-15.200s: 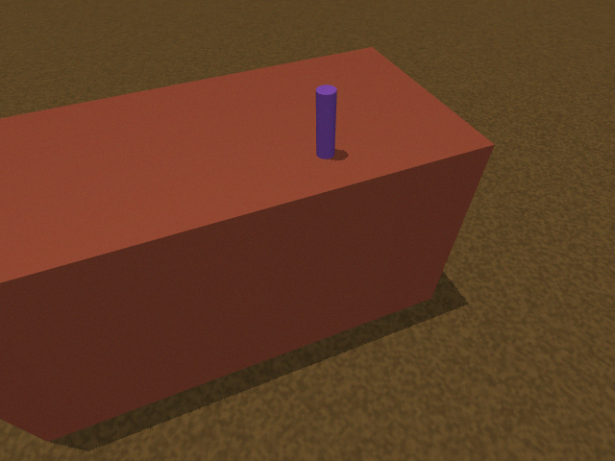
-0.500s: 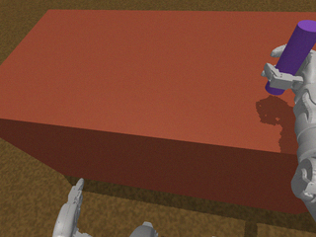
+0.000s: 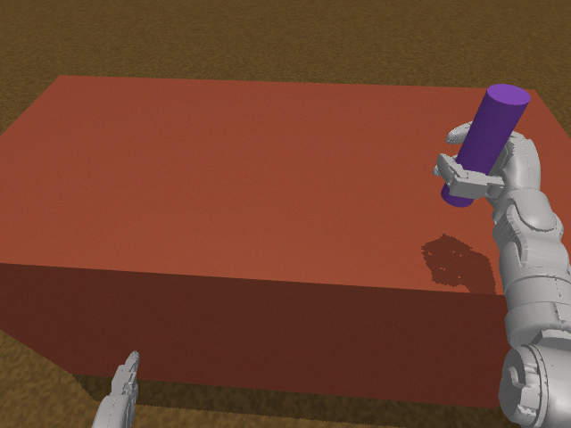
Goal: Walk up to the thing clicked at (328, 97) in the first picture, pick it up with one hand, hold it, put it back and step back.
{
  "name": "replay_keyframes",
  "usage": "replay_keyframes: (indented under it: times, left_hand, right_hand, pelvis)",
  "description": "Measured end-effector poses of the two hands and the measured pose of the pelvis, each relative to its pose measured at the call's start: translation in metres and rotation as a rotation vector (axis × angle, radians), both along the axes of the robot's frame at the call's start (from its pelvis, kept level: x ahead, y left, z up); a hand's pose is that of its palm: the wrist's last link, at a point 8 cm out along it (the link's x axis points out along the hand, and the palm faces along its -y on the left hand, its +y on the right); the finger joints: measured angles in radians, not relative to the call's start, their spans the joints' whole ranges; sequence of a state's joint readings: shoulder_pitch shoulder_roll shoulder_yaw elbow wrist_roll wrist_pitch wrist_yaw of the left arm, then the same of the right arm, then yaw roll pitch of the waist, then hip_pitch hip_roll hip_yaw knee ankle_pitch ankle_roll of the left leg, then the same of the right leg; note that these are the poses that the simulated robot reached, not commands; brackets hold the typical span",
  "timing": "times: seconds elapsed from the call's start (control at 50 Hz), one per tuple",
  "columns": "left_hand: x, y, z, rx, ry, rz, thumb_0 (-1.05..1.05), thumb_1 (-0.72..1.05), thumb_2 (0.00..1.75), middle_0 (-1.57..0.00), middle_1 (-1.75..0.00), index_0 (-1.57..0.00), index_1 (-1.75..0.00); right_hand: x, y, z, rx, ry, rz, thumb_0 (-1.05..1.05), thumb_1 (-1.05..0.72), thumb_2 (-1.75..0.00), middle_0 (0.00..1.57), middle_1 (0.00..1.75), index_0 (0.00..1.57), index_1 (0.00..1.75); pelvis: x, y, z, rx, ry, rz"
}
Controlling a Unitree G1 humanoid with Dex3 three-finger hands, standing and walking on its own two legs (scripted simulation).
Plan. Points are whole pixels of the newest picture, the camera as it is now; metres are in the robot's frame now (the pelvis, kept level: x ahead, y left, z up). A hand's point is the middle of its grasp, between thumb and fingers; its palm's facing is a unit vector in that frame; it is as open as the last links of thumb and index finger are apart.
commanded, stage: lift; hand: right
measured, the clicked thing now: (479, 152) +0.45 -0.20 +0.18
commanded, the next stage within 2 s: hold in 0.86 s
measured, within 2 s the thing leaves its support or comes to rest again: neither
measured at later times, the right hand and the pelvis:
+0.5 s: hand (490, 190) +0.36 -0.17 +0.20, palm faces +0.07 +1.00 -0.01, open 5.8 cm; pelvis -0.02 +0.01 +0.01, yaw -1 degrees
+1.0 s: hand (519, 192) +0.33 -0.18 +0.22, palm faces +0.10 +1.00 -0.01, open 5.8 cm; pelvis -0.01 +0.00 +0.02, yaw -2 degrees
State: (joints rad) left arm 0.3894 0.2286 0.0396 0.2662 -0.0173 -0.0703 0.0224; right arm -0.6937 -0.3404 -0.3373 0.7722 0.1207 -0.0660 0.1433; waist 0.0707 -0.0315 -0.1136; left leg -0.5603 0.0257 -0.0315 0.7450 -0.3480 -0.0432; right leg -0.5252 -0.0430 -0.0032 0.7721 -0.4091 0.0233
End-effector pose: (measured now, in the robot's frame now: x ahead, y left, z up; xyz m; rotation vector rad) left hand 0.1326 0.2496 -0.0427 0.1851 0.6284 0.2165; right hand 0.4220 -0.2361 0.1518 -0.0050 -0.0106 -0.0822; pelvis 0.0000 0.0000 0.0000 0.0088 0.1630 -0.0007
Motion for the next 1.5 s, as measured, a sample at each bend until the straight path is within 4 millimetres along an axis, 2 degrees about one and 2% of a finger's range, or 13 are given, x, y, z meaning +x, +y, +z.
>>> replay_keyframes:
  times: [0.1,0.26,0.46,0.62,0.78,0.98,1.2,1.5]
  left_hand:
    - [0.004,-0.004,0.003,-0.015,-0.024,-0.015,-0.01,-0.53,0.05,-0.06,-0.05,-0.05,-0.05]
    - [0.002,0.011,0.007,0.013,-0.044,0.001,-0.01,-0.53,0.05,-0.06,-0.05,-0.05,-0.05]
    - [-0.003,0.005,0.004,-0.015,-0.043,-0.010,-0.01,-0.53,0.05,-0.06,-0.05,-0.05,-0.05]
    - [0.000,0.004,0.002,-0.033,-0.063,-0.008,-0.01,-0.53,0.04,-0.05,-0.05,-0.05,-0.05]
    - [-0.001,0.006,-0.001,-0.031,-0.049,-0.013,-0.01,-0.53,0.04,-0.05,-0.05,-0.05,-0.05]
    - [0.008,0.008,0.004,-0.018,-0.078,-0.006,-0.01,-0.53,0.04,-0.05,-0.05,-0.05,-0.05]
    - [0.014,-0.001,-0.003,-0.053,-0.059,-0.018,-0.01,-0.53,0.05,-0.06,-0.05,-0.05,-0.05]
    - [0.025,0.006,0.001,-0.039,-0.079,-0.019,-0.01,-0.54,0.06,-0.06,-0.05,-0.05,-0.06]
  right_hand:
    - [-0.023,0.000,0.013,-0.009,-0.011,0.010,0.00,-0.10,-1.15,1.00,1.13,0.97,1.14]
    - [-0.053,0.004,0.028,-0.002,-0.022,0.017,0.00,-0.11,-1.14,0.99,1.13,0.96,1.14]
    - [-0.084,0.010,0.041,-0.009,-0.030,0.014,0.00,-0.11,-1.13,0.99,1.13,0.96,1.14]
    - [-0.102,0.005,0.057,-0.019,-0.042,-0.010,0.00,-0.11,-1.13,0.99,1.13,0.96,1.14]
    - [-0.112,0.004,0.060,-0.014,-0.023,-0.006,0.00,-0.11,-1.13,0.99,1.13,0.96,1.14]
    - [-0.119,0.003,0.070,-0.012,-0.042,-0.014,0.00,-0.11,-1.13,0.99,1.13,0.96,1.14]
    - [-0.123,0.001,0.075,-0.026,-0.018,-0.001,0.00,-0.11,-1.14,0.99,1.12,0.96,1.14]
    - [-0.130,0.001,0.087,-0.022,-0.036,0.007,0.00,-0.11,-1.14,0.99,1.12,0.96,1.14]
  pelvis:
    - [-0.001,0.002,0.003,-0.004,-0.041,-0.007]
    - [-0.007,0.004,0.008,-0.009,-0.095,-0.012]
    - [-0.015,0.006,0.011,-0.008,-0.137,-0.016]
    - [-0.018,0.006,0.014,-0.009,-0.158,-0.020]
    - [-0.018,0.006,0.016,-0.009,-0.170,-0.025]
    - [-0.015,0.004,0.017,-0.006,-0.177,-0.026]
    - [-0.010,0.002,0.019,-0.005,-0.180,-0.030]
    - [-0.004,0.003,0.020,-0.005,-0.188,-0.036]
